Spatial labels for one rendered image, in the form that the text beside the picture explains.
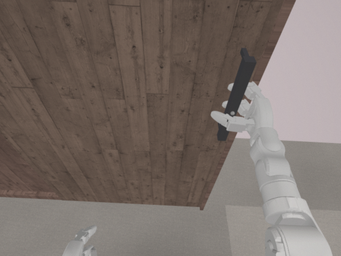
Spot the wardrobe door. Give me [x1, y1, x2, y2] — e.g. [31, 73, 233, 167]
[0, 0, 284, 207]
[0, 134, 54, 193]

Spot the right robot upper arm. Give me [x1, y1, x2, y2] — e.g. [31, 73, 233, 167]
[265, 225, 331, 256]

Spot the robot left hand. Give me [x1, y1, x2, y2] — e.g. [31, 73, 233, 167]
[62, 225, 97, 256]

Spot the handle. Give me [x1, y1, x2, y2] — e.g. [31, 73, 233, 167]
[217, 48, 257, 141]

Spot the robot right hand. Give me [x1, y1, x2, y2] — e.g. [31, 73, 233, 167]
[211, 81, 273, 137]

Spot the robot right forearm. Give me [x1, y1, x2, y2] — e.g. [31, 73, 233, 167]
[249, 127, 332, 256]

